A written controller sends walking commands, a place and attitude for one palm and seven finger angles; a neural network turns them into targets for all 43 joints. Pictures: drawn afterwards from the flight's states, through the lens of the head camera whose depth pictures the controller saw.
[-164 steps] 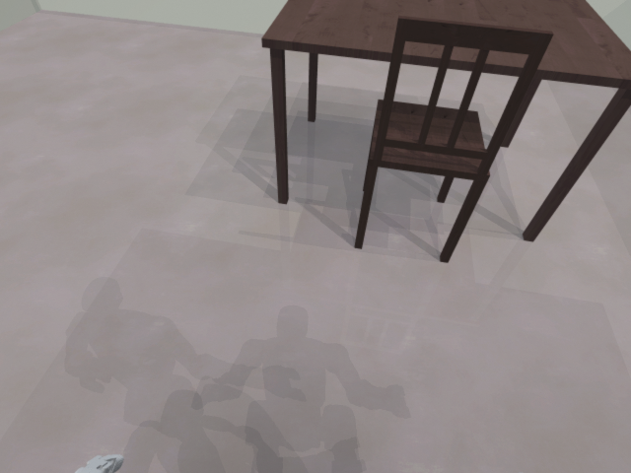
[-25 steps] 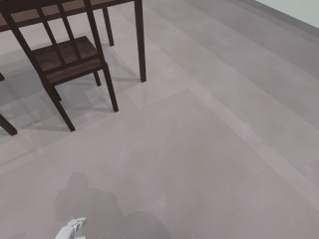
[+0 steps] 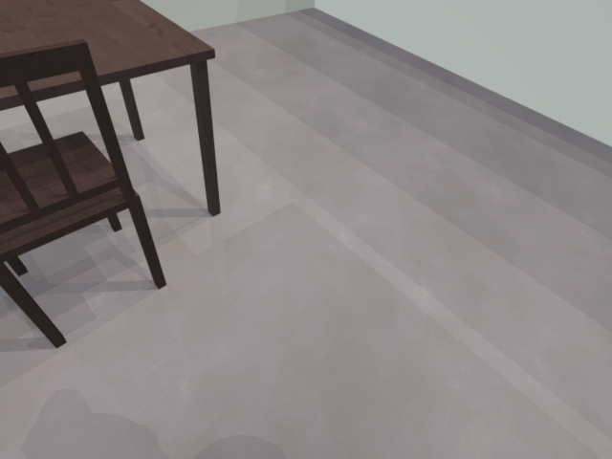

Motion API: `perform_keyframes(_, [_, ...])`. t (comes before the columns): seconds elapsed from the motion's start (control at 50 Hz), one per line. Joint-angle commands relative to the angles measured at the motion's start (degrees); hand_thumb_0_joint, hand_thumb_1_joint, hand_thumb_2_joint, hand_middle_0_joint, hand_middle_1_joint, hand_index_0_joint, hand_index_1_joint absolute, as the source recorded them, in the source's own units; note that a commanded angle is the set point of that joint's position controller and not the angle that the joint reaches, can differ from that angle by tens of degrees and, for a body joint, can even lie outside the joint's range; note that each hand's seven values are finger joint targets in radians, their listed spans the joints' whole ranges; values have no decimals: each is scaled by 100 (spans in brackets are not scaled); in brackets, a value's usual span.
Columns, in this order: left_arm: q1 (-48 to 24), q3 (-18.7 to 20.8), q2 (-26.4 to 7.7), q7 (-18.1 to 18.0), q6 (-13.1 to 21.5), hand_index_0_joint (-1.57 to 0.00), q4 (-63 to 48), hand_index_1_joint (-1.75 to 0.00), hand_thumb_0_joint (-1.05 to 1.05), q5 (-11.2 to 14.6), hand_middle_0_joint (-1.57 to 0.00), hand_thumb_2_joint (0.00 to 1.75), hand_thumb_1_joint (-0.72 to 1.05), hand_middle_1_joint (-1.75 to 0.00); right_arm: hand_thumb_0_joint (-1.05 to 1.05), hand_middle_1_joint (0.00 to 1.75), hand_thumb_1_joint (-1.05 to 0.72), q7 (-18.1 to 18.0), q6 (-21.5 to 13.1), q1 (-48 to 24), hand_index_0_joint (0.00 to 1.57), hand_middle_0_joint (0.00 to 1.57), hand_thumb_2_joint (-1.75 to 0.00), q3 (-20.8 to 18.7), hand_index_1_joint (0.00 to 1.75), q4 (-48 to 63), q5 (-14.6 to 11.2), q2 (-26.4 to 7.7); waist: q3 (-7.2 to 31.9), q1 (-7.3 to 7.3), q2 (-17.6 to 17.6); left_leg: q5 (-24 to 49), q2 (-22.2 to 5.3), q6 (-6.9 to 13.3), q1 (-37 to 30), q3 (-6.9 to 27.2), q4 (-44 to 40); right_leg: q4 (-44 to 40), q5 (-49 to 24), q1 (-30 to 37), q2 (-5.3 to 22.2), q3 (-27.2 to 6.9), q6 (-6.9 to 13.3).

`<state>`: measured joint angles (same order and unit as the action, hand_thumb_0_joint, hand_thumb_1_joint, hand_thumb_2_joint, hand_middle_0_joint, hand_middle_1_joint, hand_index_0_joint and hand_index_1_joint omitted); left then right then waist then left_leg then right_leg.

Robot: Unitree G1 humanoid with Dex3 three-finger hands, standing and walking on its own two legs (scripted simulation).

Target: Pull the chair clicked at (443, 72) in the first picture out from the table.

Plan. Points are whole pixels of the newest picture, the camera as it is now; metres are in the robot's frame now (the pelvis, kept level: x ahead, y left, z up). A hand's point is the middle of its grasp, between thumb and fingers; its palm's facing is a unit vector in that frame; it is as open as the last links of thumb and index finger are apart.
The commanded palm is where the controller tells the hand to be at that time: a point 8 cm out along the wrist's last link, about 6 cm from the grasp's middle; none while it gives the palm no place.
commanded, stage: walk to a spot facing it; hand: left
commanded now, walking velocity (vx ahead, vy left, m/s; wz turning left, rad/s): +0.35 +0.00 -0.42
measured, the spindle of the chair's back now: (3, 158) +0.66 +0.69 -0.07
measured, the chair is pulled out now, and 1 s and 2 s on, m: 0.00 0.00 0.00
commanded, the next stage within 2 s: turn to face it in 0.46 s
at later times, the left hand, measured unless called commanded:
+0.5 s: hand (261, 341) +0.36 +0.09 -0.18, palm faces -0.16 -0.97 -0.18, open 7.3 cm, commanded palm none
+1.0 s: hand (236, 306) +0.43 +0.15 -0.19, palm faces +0.04 -0.98 -0.18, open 7.3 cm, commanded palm none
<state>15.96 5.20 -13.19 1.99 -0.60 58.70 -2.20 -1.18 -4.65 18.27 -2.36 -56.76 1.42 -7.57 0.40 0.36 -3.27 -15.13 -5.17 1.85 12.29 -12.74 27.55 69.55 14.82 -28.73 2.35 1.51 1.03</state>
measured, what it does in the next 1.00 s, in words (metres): walks ahead: right foot, then left foot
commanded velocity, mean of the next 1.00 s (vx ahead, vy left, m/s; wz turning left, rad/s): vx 0.17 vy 0.00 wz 0.15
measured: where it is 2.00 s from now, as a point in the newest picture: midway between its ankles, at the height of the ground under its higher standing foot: (317, 424)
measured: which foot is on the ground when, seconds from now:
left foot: down 0.00-0.36, up 0.38-0.78, down 0.80-1.00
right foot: up 0.00-0.34, down 0.36-0.80, up 0.82-1.00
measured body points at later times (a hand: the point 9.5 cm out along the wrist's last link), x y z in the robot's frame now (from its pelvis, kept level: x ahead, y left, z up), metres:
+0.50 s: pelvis +0.23 -0.07 -0.02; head +0.26 -0.07 +0.43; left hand +0.36 +0.14 -0.16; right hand +0.14 -0.27 -0.17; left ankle +0.16 +0.08 -0.64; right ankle +0.26 -0.15 -0.74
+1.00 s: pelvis +0.38 -0.04 -0.01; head +0.41 -0.01 +0.44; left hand +0.42 +0.20 -0.17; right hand +0.45 -0.28 -0.14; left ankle +0.45 +0.03 -0.74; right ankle +0.34 -0.20 -0.67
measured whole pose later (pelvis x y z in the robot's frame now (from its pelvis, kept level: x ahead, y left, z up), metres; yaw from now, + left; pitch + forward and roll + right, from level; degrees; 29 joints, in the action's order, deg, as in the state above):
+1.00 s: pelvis +0.38 -0.04 -0.01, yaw -1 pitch +0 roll -2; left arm 13.0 4.1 -11.4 -0.7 -1.4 57.5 -1.2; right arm -0.2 0.3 10.6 -2.6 -55.4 1.0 -9.1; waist -3.2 0.4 -1.5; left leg -9.8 0.2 4.7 20.6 -4.7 30.2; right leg 62.9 24.1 -26.6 4.8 2.3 -3.5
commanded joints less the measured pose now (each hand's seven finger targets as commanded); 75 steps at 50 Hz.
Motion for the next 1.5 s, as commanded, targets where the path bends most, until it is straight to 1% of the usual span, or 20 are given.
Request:
perform_keyframes(0.0, [-124, -6, 83, 22, 72, -20, -398, -30, 0, 14, -20, 90, 90, -30, 0, 30, -90, -52, -140, 714, 20, 20, -90, -131, 30, -75, -25, -699, -391, -75, 884, 698, -1409, 257, -696, 921, -1774, -173, -515, -1140, 388, -128, -154])
perform_keyframes(0.2, [-1600, -139, 246, 70, 150, -20, -733, -30, 0, 49, -20, 90, 90, -30, 0, 30, -90, -10, -27, 1443, 20, 20, -90, -122, 30, -591, 42, -753, -852, -492, 1125, 2308, -1470, 392, -1416, -39, -1454, -2793, -482, -834, 231, 640, 21])
perform_keyframes(0.26, [-1123, -100, 132, 51, 217, -20, -586, -30, 0, 53, -20, 90, 90, -30, 0, 30, -90, -20, 0, 1237, 20, 20, -90, -176, 30, -593, 33, -918, -567, -172, 1188, 3993, -1532, 316, -1568, -378, -640, -3174, -171, 41, -84, 857, 290])
perform_keyframes(0.3, [242, -9, -127, -6, 311, -20, -169, -30, 0, 19, -20, 90, 90, -30, 0, 30, -90, 2, 30, 988, 20, 20, -90, -194, 30, -530, -13, -1060, 193, 515, 942, 4731, -1295, 51, -1138, -626, 1152, -3735, -468, 1929, -455, 1122, 460])
perform_keyframes(0.32, [1075, 133, -652, -69, 379, -20, 88, -30, 0, -8, -20, 90, 90, -30, 0, 30, -90, 75, 29, 966, 20, 20, -90, -170, 30, -454, -86, -907, 778, 875, 309, 3199, -1042, -148, 209, -622, 2734, -3855, -526, 3570, 306, 197, 702])
perform_keyframes(0.34, [1575, 279, -1296, -158, 414, -20, 168, -30, 0, 58, -20, 90, 90, -30, 0, 30, -90, 56, -4, 1108, 20, 20, -90, -97, 30, -240, -171, -425, 1450, 821, -965, -1628, -37, -441, 2070, -223, 4731, -4452, -1181, 4847, 2108, -2816, 1449])
perform_keyframes(0.36, [1466, 292, -1496, -194, 355, -20, 149, -30, 0, 198, -20, 90, 90, -30, 0, 30, -90, 34, 22, 560, 20, 20, -90, -110, 30, -88, -167, -544, 1221, 821, -480, -1832, -79, -324, 2494, 657, 5468, -5130, -1257, 4323, 2409, -3242, 1696])
perform_keyframes(0.48, [-89, -114, -250, -287, 513, -20, -83, -30, 0, 92, -20, 90, 90, -30, 0, 30, -90, 61, 316, 686, 20, 20, -90, -74, 30, -362, 11, -226, -102, -291, 82, -308, -611, -424, 1608, 946, 3974, -5569, -1684, 1166, 1294, -641, 942])
perform_keyframes(0.68, [196, -175, -371, -333, 454, -20, 89, -30, 0, 104, -20, 90, 90, -30, 0, 30, -90, 191, 301, -629, 20, 20, -90, -11, 30, 91, -51, -363, -359, -1, -315, 372, -113, -328, 1224, 678, 1295, -5165, -2769, 2022, 1316, 257, 561])
perform_keyframes(0.74, [187, -123, -482, -378, 333, -20, 29, -30, 0, 126, -20, 90, 90, -30, 0, 30, -90, 188, 333, -160, 20, 20, -90, -88, 30, 38, -5, -690, -186, -268, 98, 1276, 39, -223, 145, 681, 441, -3851, -2757, 1933, 1221, 634, 209])
perform_keyframes(0.78, [546, -115, -194, -353, 253, -20, -207, -30, 0, 245, -20, 90, 90, -30, 0, 30, -90, 137, 346, 546, 20, 20, -90, -282, 30, 58, 63, -1629, 585, -395, 2218, 4451, -1708, 864, -1377, 2969, -242, -1323, 1430, 395, 110, 1045, -404])
perform_keyframes(0.84, [-250, -76, -288, -352, 187, -20, -499, -30, 0, 149, -20, 90, 90, -30, 0, 30, -90, 19, 391, 50, 20, 20, -90, -272, 30, 225, -18, -1535, 342, -362, 1329, 2218, -1675, 1154, -520, 3398, -842, 267, 1745, -428, 277, -124, -396])
perform_keyframes(0.92, [66, -10, -177, -297, 28, -20, -422, -30, 0, 123, -20, 90, 90, -30, 0, 30, -90, 36, 374, -643, 20, 20, -90, -228, 30, 496, -22, -1242, 313, -22, 1031, 1335, -936, 709, 316, 2403, -1125, -461, 840, 165, 334, -60, -484])
perform_keyframes(1.12, [-583, 51, -223, -334, -60, -20, -998, -30, 0, 129, -20, 90, 90, -30, 0, 30, -90, 90, 533, -394, 20, 20, -90, -458, 30, 587, 15, -1480, 295, -248, 1218, 612, -779, 854, 126, 3261, -1084, -1843, 998, 206, 67, -111, -549])
perform_keyframes(1.24, [38, 50, -377, -381, 5, -20, -1016, -30, 0, 200, -20, 90, 90, -30, 0, 30, -90, 133, 630, -711, 20, 20, -90, -540, 30, 803, -17, -1511, 507, 86, 1231, 884, -286, 469, 800, 3378, -542, -4242, 220, 1961, -170, -12, -381])
perform_keyframes(1.26, [240, 103, -648, -414, 41, -20, -1014, -30, 0, 160, -20, 90, 90, -30, 0, 30, -90, 165, 647, -720, 20, 20, -90, -519, 30, 859, -60, -1299, 538, 179, 620, 275, 83, 129, 1485, 3045, 41, -5123, 201, 2717, 386, -471, -179])
perform_keyframes(1.28, [203, 206, -1227, -452, 86, -20, -1093, -30, 0, 60, -20, 90, 90, -30, 0, 30, -90, 178, 639, -607, 20, 20, -90, -451, 30, 992, -102, -863, 405, 186, -1115, -1070, 926, -406, 2691, 1806, 1526, -5801, 543, 3204, 2075, -2154, 424])
perform_keyframes(1.3, [-187, 151, -1429, -454, 30, -20, -1282, -30, 0, 85, -20, 90, 90, -30, 0, 30, -90, 167, 638, -683, 20, 20, -90, -493, 30, 1070, -9, -1074, 177, 116, -929, -1727, 820, -452, 2573, 1616, 2870, -5759, 10, 2140, 2848, -2250, 830])
perform_keyframes(1.36, [-887, -7, -774, -424, 119, -20, -1356, -30, 0, 108, -20, 90, 90, -30, 0, 30, -90, 259, 762, -627, 20, 20, -90, -475, 30, 820, 17, -1082, -431, -280, -485, -770, 382, -518, 2410, 1513, 4215, -5285, -1138, 1505, 1763, -754, 559])
perform_keyframes(1.48, [-56, -13, -881, -402, 133, -20, -1092, -30, 0, 82, -20, 90, 90, -30, 0, 30, -90, 293, 809, -1095, 20, 20, -90, -351, 30, 887, -21, -981, -180, 72, -663, -796, 325, -697, 2202, 1052, 3436, -4824, -2766, 2408, 1676, 65, 514])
